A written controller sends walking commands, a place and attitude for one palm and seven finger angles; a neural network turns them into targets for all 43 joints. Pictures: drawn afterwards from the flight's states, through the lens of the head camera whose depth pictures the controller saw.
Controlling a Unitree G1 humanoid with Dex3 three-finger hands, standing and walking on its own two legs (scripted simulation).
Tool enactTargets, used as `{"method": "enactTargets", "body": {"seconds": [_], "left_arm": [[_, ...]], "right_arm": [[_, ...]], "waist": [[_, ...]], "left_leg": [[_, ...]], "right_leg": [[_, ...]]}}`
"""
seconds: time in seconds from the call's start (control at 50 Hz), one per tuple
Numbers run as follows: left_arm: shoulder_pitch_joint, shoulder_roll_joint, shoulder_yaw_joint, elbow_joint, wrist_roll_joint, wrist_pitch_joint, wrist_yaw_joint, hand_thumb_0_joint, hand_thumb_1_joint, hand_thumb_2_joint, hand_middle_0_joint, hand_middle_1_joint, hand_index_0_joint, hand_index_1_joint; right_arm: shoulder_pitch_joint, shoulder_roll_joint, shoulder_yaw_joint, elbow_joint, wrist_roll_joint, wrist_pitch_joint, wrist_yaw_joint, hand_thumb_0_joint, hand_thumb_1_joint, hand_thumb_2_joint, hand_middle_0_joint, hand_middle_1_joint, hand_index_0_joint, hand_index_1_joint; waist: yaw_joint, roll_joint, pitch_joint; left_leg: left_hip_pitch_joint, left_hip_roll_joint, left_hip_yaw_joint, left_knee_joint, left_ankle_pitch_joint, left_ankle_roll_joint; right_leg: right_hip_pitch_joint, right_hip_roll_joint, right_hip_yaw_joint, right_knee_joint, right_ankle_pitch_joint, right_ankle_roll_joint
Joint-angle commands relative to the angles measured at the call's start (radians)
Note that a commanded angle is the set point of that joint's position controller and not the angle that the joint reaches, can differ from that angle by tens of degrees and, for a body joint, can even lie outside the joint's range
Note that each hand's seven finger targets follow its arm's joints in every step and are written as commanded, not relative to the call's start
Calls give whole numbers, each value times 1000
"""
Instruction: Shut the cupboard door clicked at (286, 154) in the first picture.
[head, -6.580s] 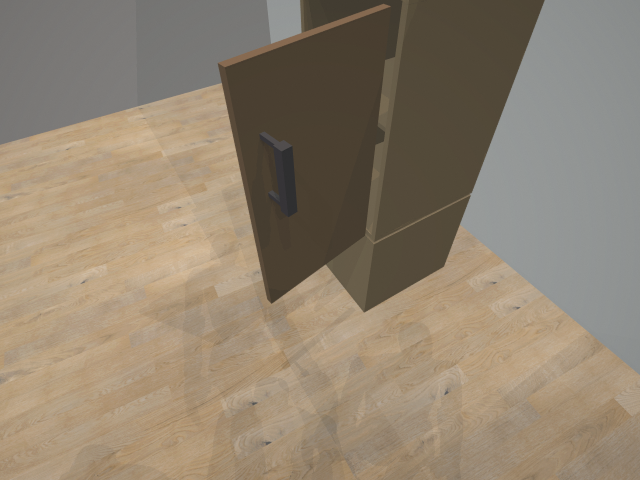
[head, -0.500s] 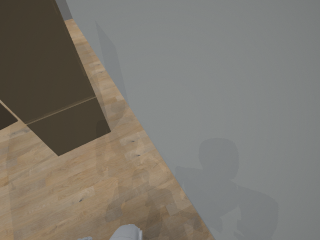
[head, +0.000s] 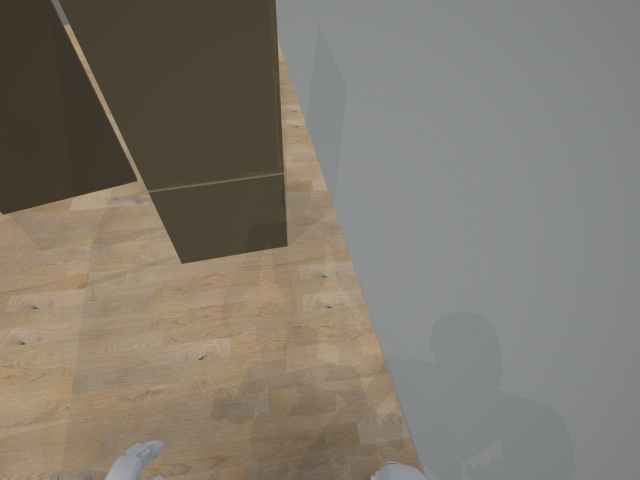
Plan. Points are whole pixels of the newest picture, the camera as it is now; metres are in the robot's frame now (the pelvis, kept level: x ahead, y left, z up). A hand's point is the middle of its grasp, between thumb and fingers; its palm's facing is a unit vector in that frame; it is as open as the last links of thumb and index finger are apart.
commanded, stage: turn to face it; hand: left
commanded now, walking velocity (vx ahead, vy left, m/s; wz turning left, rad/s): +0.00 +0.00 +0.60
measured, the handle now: out of the picture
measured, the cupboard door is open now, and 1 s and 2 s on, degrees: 100 100 100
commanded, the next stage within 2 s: take the last steps up to it in 0.46 s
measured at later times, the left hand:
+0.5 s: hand out of the picture -0.01 +0.18 -0.19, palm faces +0.34 -0.92 -0.22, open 7.3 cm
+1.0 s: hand out of the picture +0.02 +0.18 -0.16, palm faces +0.48 -0.85 -0.23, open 7.3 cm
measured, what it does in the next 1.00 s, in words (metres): steps on the spot, turning left: right foot, then left foot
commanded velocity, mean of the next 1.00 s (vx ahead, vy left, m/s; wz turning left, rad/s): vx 0.14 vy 0.07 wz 0.33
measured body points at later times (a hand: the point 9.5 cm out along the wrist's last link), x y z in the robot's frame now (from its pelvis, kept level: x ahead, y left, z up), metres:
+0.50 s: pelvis +0.01 -0.02 -0.02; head +0.06 +0.01 +0.43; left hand -0.03 +0.23 -0.17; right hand +0.18 -0.24 -0.15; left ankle -0.02 +0.09 -0.75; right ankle +0.00 -0.16 -0.74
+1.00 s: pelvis +0.06 +0.00 +0.00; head +0.08 -0.02 +0.45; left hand -0.01 +0.23 -0.14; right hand +0.19 -0.22 -0.17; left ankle -0.01 +0.11 -0.67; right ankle +0.08 -0.12 -0.74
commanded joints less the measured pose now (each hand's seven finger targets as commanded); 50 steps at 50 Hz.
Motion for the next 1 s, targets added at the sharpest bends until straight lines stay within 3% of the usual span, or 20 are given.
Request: {"method": "enactTargets", "body": {"seconds": [0.0,0.06,0.08,0.1,0.12,0.2,0.36,0.44,0.46,0.48,0.5,0.6,0.7,0.76,0.8,0.82,0.84,0.86,0.9,0.98], "left_arm": [[7,64,15,-79,-2,-35,4,0,900,900,-200,-300,-200,-300],[102,89,27,-58,-6,-56,11,0,900,900,-200,-300,-200,-300],[142,163,42,-52,8,-66,21,0,900,900,-200,-300,-200,-300],[153,231,53,-52,19,-68,26,0,900,900,-200,-300,-200,-300],[138,214,40,-55,13,-65,29,0,900,900,-200,-300,-200,-300],[14,97,11,-77,4,-68,24,0,900,900,-200,-300,-200,-300],[184,153,34,-14,20,-71,19,0,900,900,-200,-300,-200,-300],[143,157,37,-1,5,-68,13,0,900,900,-200,-300,-200,-300],[145,114,30,-19,-4,-63,8,0,900,900,-200,-300,-200,-300],[120,41,4,-47,-10,-55,4,0,900,900,-200,-300,-200,-300],[77,56,1,-52,-3,-37,14,0,900,900,-200,-300,-200,-300],[96,39,10,13,10,-33,-11,0,900,900,-200,-300,-200,-300],[59,25,5,10,14,-53,-28,0,900,900,-200,-300,-200,-300],[81,15,7,13,13,-63,-33,0,900,900,-200,-300,-200,-300],[190,25,16,48,14,-73,-33,0,900,900,-200,-300,-200,-300],[262,49,28,68,19,-82,-27,0,900,900,-200,-300,-200,-300],[347,137,45,88,32,-93,-14,0,900,900,-200,-300,-200,-300],[379,198,52,88,21,-92,-4,0,900,900,-200,-300,-200,-300],[261,149,47,60,13,-100,6,0,900,900,-200,-300,-200,-300],[213,52,15,76,9,-130,-1,0,900,900,-200,-300,-200,-300]], "right_arm": [[15,-226,-67,-65,-6,-13,-10,0,-900,-900,200,300,200,300],[-18,-197,-69,-78,8,-12,-8,0,-900,-900,200,300,200,300],[-9,-145,-64,-87,19,-13,-2,0,-900,-900,200,300,200,300],[-25,-105,-59,-112,19,-11,1,0,-900,-900,200,300,200,300],[-26,-144,-65,-104,10,-2,4,0,-900,-900,200,300,200,300],[21,-116,-60,-46,6,23,22,0,-900,-900,200,300,200,300],[-107,-59,-20,-62,12,3,22,0,-900,-900,200,300,200,300],[11,-103,-24,-24,9,-18,14,0,-900,-900,200,300,200,300],[65,-185,-42,-14,0,-29,9,0,-900,-900,200,300,200,300],[127,-277,-64,-7,-3,-31,-2,0,-900,-900,200,300,200,300],[139,-278,-58,5,1,-19,-9,0,-900,-900,200,300,200,300],[6,-179,-25,-22,-7,-38,-29,0,-900,-900,200,300,200,300],[53,-185,-30,-1,-5,-49,-16,0,-900,-900,200,300,200,300],[36,-183,-32,-1,-6,-44,-10,0,-900,-900,200,300,200,300],[2,-177,-34,-4,1,-41,-6,0,-900,-900,200,300,200,300],[-14,-141,-33,-10,6,-44,-3,0,-900,-900,200,300,200,300],[-11,-71,-19,-31,19,-50,3,0,-900,-900,200,300,200,300],[-79,-98,-20,-71,4,-44,10,0,-900,-900,200,300,200,300],[-69,-114,-36,-61,-8,-32,22,0,-900,-900,200,300,200,300],[-10,-70,-26,5,-6,-18,40,0,-900,-900,200,300,200,300]], "waist": [[-6,192,-134],[47,112,-184],[64,-75,-206],[79,-292,-176],[63,-209,-149],[-17,-240,-87],[66,-191,-96],[-13,-155,-147],[-40,61,-204],[-67,318,-228],[-71,214,-213],[1,174,-115],[-10,144,-90],[9,149,-58],[66,113,-67],[105,27,-65],[145,-249,-84],[166,-329,-22],[88,-195,50],[29,-167,53]], "left_leg": [[61,222,-283,-89,375,127],[-50,145,-268,15,301,55],[-225,55,-168,158,36,-10],[-343,-73,12,412,-367,-77],[-309,-17,-25,612,-391,-64],[-318,46,25,756,-175,-96],[-185,29,151,305,-229,-86],[102,19,163,-40,55,-53],[273,175,-6,-84,306,3],[338,414,-309,-102,723,153],[257,439,-256,-82,716,202],[160,280,-125,-151,321,149],[142,250,-138,-202,22,159],[51,225,-155,-199,-122,147],[-72,172,-116,-120,-213,112],[-203,106,-58,-1,-268,70],[-411,-8,70,273,-333,9],[-495,-9,45,519,-384,-20],[-485,73,-23,671,-201,-29],[-403,107,34,662,24,-71]], "right_leg": [[95,50,-20,-190,-2,-12],[357,37,-13,-518,217,-26],[522,-153,155,-614,244,-72],[502,-402,364,-635,402,-193],[359,-438,321,-620,436,-254],[316,-236,17,-574,567,-183],[415,-270,-51,-474,804,-199],[297,-235,-120,-301,732,-118],[135,-159,-175,-138,456,-60],[-63,-43,-148,60,-206,-9],[-32,-53,-31,140,-254,-31],[-68,-28,-30,165,-62,-39],[-29,-6,-77,-27,-50,-46],[93,26,-112,-208,-31,-51],[297,42,-132,-374,75,-54],[453,-3,-81,-484,81,-65],[608,-253,218,-640,-116,-129],[503,-460,520,-792,-255,-222],[335,-443,471,-835,-369,-236],[272,-283,63,-783,89,-151]]}}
